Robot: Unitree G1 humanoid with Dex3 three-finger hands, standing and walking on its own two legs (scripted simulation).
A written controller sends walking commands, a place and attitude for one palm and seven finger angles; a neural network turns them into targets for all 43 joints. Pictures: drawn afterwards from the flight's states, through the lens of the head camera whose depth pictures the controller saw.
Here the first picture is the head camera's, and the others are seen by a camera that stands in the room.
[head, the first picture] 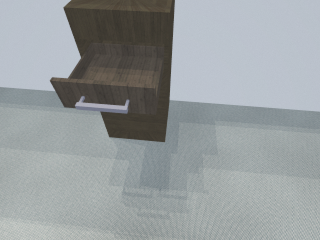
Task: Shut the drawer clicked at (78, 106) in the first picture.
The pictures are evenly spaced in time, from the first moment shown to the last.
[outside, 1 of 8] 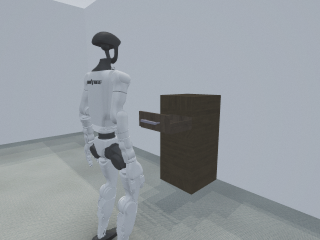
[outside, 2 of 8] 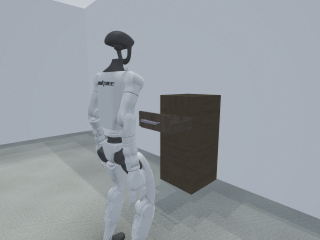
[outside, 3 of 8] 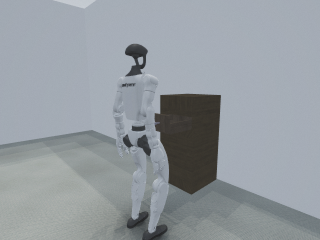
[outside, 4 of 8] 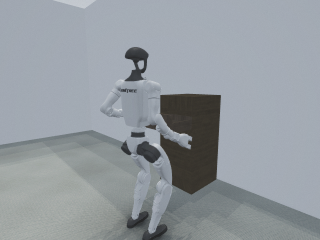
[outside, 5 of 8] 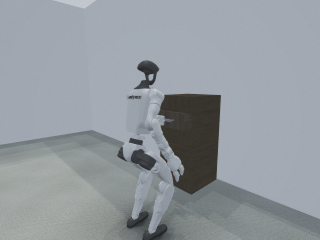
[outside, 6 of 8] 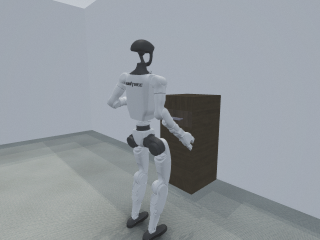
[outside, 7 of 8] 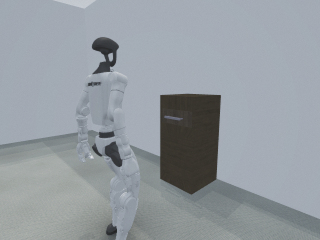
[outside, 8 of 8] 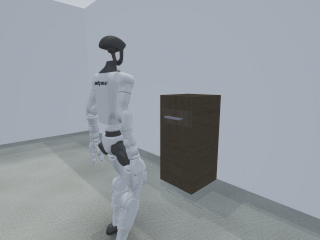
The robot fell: no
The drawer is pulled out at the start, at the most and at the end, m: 0.30 0.30 0.00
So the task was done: yes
